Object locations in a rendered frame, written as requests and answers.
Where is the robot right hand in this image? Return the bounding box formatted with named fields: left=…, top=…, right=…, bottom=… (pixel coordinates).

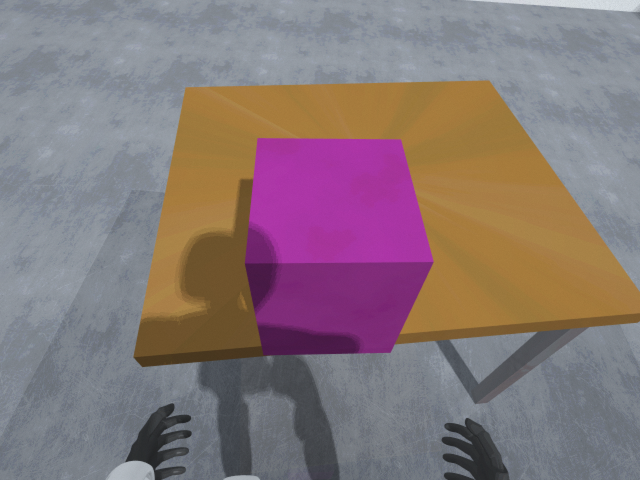
left=442, top=418, right=510, bottom=480

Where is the carton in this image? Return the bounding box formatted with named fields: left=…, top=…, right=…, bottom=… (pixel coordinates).
left=245, top=138, right=434, bottom=355

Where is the robot left hand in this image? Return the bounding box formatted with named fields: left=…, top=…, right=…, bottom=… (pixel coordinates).
left=125, top=403, right=192, bottom=480

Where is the table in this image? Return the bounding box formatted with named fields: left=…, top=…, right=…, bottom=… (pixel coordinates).
left=133, top=80, right=640, bottom=404

